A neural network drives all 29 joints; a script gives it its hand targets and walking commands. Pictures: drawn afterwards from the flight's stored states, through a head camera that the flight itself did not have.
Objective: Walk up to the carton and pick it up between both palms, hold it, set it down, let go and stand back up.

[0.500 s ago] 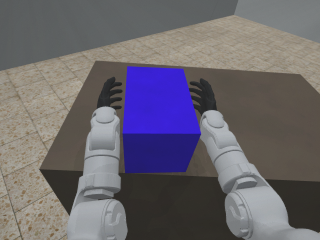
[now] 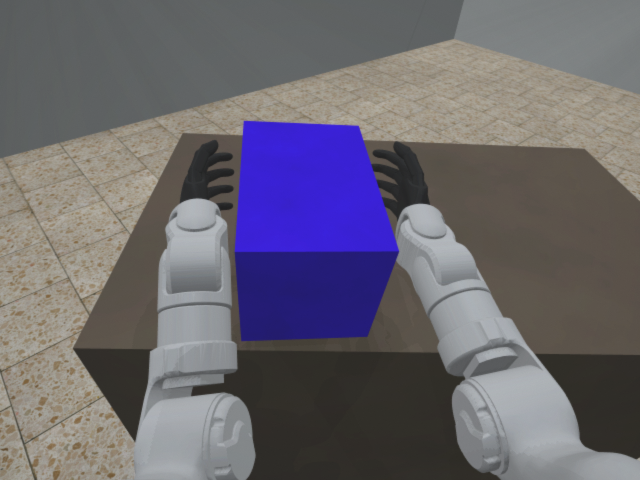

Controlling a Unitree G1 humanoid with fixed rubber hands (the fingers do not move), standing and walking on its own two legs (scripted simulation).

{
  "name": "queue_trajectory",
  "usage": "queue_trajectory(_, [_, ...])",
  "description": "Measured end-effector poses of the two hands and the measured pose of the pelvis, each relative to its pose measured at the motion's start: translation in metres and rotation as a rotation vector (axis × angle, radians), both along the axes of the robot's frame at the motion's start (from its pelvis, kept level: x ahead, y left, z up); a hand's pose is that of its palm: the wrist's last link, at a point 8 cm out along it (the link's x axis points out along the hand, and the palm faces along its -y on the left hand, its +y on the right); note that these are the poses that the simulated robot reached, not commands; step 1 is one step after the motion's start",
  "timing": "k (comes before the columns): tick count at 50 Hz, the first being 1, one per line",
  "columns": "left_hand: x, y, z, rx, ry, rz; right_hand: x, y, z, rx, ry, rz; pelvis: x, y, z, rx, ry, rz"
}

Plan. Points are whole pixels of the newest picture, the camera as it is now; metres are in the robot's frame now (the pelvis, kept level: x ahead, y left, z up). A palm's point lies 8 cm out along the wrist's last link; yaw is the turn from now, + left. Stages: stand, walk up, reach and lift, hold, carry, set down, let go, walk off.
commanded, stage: reach and lift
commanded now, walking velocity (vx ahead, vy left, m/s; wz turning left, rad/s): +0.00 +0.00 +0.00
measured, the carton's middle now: (304, 226) +0.41 +0.00 +0.14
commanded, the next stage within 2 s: hold in 0.82 s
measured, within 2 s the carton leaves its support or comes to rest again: neither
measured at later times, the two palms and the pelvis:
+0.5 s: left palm (198, 197) +0.38 +0.12 +0.21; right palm (412, 196) +0.38 -0.13 +0.20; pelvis +0.01 +0.00 +0.00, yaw +0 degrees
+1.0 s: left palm (190, 186) +0.37 +0.13 +0.23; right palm (415, 180) +0.38 -0.13 +0.23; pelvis +0.01 +0.00 +0.00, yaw +0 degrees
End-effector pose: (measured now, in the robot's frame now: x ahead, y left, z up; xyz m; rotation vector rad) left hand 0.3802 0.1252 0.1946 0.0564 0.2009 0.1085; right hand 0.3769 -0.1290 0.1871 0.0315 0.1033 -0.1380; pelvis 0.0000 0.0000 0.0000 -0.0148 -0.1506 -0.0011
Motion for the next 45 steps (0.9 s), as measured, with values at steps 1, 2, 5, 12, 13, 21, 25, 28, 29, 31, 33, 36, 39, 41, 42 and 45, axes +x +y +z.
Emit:
queue_trajectory(1, [0.000, 0.000, 0.001, 0.000, 0.000, 0.000, 0.000, 0.000, 0.000, 0.001, -0.001, 0.000, 0.000, 0.000, 0.000, 0.000, 0.000, 0.000])
queue_trajectory(2, [0.000, 0.000, 0.001, 0.001, -0.001, 0.001, 0.000, 0.000, 0.001, 0.002, -0.001, 0.001, 0.000, 0.000, 0.000, 0.000, 0.000, 0.001])
queue_trajectory(5, [0.001, 0.001, 0.003, 0.002, -0.004, 0.001, 0.001, 0.001, 0.002, 0.003, -0.005, 0.002, 0.001, -0.001, 0.000, -0.001, 0.000, 0.002])
queue_trajectory(12, [0.002, 0.001, 0.005, 0.001, -0.009, -0.001, 0.003, 0.000, 0.005, 0.004, -0.010, 0.002, 0.003, -0.001, 0.000, -0.001, -0.003, 0.006])
queue_trajectory(13, [0.002, 0.000, 0.005, 0.001, -0.010, -0.001, 0.003, 0.000, 0.006, 0.004, -0.011, 0.002, 0.003, -0.001, 0.000, -0.001, -0.003, 0.006])
queue_trajectory(21, [0.003, 0.000, 0.009, -0.001, -0.015, -0.003, 0.004, -0.001, 0.010, 0.006, -0.016, 0.001, 0.006, -0.001, 0.000, -0.001, -0.007, 0.006])
queue_trajectory(25, [0.002, 0.000, 0.011, -0.002, -0.016, -0.003, 0.004, -0.001, 0.012, 0.008, -0.018, 0.002, 0.006, -0.002, 0.000, -0.001, -0.008, 0.005])
queue_trajectory(28, [0.002, 0.000, 0.013, -0.003, -0.017, -0.002, 0.004, -0.001, 0.014, 0.009, -0.019, 0.003, 0.007, -0.002, 0.000, -0.001, -0.008, 0.005])
queue_trajectory(29, [0.002, 0.000, 0.014, -0.003, -0.018, -0.002, 0.004, -0.001, 0.015, 0.009, -0.019, 0.003, 0.007, -0.002, 0.000, -0.001, -0.009, 0.005])
queue_trajectory(31, [0.003, 0.000, 0.015, -0.004, -0.018, -0.002, 0.004, -0.001, 0.017, 0.010, -0.020, 0.003, 0.007, -0.002, 0.000, -0.001, -0.009, 0.005])
queue_trajectory(33, [0.003, 0.000, 0.016, -0.005, -0.018, -0.002, 0.004, -0.001, 0.018, 0.011, -0.020, 0.003, 0.007, -0.002, 0.000, -0.001, -0.009, 0.005])
queue_trajectory(36, [0.003, 0.000, 0.018, -0.006, -0.018, -0.003, 0.005, -0.001, 0.020, 0.012, -0.020, 0.003, 0.007, -0.002, 0.000, -0.001, -0.008, 0.005])
queue_trajectory(39, [0.003, -0.001, 0.020, -0.007, -0.019, -0.003, 0.005, -0.001, 0.022, 0.013, -0.021, 0.002, 0.007, -0.002, 0.000, -0.001, -0.008, 0.005])
queue_trajectory(41, [0.003, -0.001, 0.021, -0.008, -0.019, -0.004, 0.005, -0.001, 0.024, 0.014, -0.021, 0.002, 0.007, -0.002, 0.000, -0.001, -0.007, 0.004])
queue_trajectory(42, [0.003, -0.001, 0.022, -0.008, -0.019, -0.004, 0.005, -0.001, 0.025, 0.014, -0.021, 0.002, 0.007, -0.003, 0.000, -0.001, -0.007, 0.004])
queue_trajectory(45, [0.002, 0.000, 0.025, -0.010, -0.027, 0.000, 0.005, -0.001, 0.028, 0.014, -0.028, 0.006, 0.007, -0.003, 0.000, -0.001, -0.007, 0.002])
